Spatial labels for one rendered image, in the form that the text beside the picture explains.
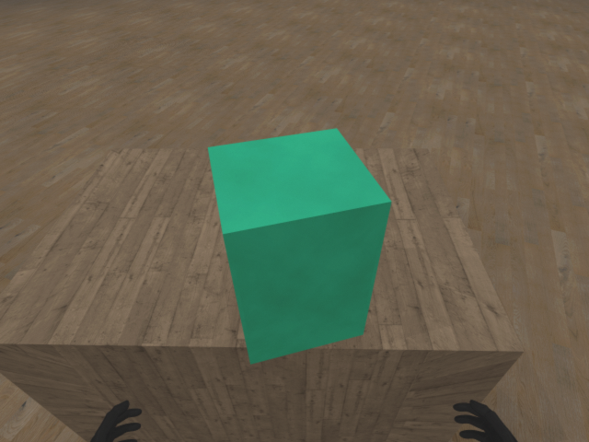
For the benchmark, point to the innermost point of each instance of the robot right hand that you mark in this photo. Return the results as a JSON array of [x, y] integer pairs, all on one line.
[[487, 420]]

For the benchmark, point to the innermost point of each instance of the robot left hand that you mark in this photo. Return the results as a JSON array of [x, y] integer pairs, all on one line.
[[108, 431]]

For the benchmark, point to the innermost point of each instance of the carton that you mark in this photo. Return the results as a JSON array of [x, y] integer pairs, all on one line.
[[303, 222]]

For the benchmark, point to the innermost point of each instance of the pedestal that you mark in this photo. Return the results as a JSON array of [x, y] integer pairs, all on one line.
[[130, 297]]

